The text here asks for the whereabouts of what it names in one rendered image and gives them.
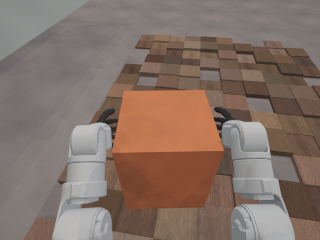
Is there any robot left upper arm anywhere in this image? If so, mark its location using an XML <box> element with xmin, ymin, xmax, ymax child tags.
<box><xmin>53</xmin><ymin>207</ymin><xmax>113</xmax><ymax>240</ymax></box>

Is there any carton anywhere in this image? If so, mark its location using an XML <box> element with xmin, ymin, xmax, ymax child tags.
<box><xmin>112</xmin><ymin>90</ymin><xmax>225</xmax><ymax>209</ymax></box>

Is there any left robot hand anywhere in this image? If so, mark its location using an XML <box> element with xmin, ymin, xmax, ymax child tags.
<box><xmin>96</xmin><ymin>108</ymin><xmax>119</xmax><ymax>148</ymax></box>

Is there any right robot hand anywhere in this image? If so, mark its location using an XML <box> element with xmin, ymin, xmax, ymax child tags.
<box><xmin>214</xmin><ymin>107</ymin><xmax>235</xmax><ymax>146</ymax></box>

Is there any robot left forearm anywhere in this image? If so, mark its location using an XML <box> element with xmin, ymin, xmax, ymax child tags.
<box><xmin>52</xmin><ymin>122</ymin><xmax>112</xmax><ymax>240</ymax></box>

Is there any robot right upper arm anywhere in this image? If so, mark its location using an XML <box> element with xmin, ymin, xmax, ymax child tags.
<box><xmin>231</xmin><ymin>204</ymin><xmax>295</xmax><ymax>240</ymax></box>

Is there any robot right forearm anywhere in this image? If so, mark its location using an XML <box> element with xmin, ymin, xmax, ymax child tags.
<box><xmin>221</xmin><ymin>120</ymin><xmax>295</xmax><ymax>240</ymax></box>

